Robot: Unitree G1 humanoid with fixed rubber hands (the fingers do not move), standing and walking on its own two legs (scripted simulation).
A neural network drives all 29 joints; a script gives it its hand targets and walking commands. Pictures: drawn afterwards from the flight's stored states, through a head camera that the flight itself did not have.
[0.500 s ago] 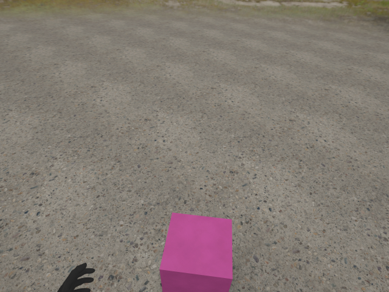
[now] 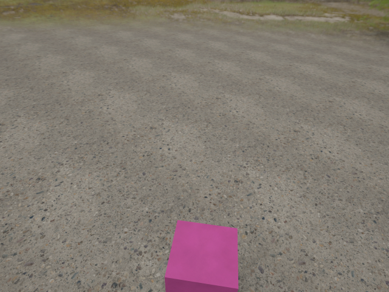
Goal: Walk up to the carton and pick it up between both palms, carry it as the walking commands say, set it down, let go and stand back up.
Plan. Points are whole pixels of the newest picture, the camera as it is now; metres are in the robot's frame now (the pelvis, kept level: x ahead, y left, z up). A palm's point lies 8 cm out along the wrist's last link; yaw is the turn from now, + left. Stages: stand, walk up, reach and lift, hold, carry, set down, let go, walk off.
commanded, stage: stand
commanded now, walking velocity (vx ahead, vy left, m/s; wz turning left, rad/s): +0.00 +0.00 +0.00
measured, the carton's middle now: (202, 266) +0.49 -0.08 -0.61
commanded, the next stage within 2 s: none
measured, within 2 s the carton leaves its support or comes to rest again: neither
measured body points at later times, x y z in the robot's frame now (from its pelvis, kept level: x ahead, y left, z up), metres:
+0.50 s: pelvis -0.03 +0.02 +0.00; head -0.11 +0.04 +0.44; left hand +0.06 +0.30 -0.12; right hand -0.03 -0.29 -0.11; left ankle -0.06 +0.08 -0.72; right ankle +0.03 -0.09 -0.71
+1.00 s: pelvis -0.05 -0.02 +0.01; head -0.09 -0.03 +0.46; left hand +0.04 +0.25 -0.10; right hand -0.06 -0.33 -0.12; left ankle -0.06 +0.08 -0.72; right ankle +0.02 -0.10 -0.72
